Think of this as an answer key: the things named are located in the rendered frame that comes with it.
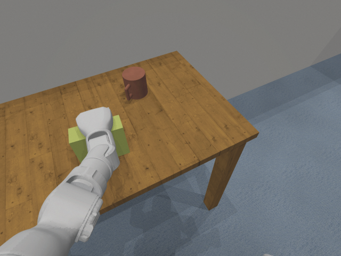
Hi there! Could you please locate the sponge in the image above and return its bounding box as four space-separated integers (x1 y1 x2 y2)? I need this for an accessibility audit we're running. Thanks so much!
68 115 130 163

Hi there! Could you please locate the table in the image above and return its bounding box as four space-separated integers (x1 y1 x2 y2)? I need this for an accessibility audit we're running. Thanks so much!
0 51 259 246

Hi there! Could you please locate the left robot upper arm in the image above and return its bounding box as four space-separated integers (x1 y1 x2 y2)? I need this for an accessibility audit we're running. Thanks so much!
0 182 103 256

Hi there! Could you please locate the left robot hand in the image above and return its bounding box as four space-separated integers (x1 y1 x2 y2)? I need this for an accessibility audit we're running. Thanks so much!
76 107 113 137

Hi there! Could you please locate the robot left forearm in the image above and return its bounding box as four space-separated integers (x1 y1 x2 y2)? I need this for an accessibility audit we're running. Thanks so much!
37 128 120 224

